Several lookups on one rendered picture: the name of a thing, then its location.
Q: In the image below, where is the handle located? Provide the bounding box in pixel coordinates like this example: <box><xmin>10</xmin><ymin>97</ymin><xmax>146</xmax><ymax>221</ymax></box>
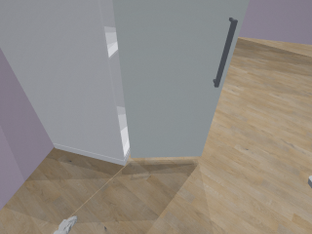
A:
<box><xmin>213</xmin><ymin>18</ymin><xmax>238</xmax><ymax>88</ymax></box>

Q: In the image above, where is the fridge door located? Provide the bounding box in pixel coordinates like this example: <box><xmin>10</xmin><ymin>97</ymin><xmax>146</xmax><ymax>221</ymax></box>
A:
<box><xmin>112</xmin><ymin>0</ymin><xmax>250</xmax><ymax>158</ymax></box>

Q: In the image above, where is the robot left hand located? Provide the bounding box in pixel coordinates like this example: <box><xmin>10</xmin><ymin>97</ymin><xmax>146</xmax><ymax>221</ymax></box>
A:
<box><xmin>53</xmin><ymin>215</ymin><xmax>78</xmax><ymax>234</ymax></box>

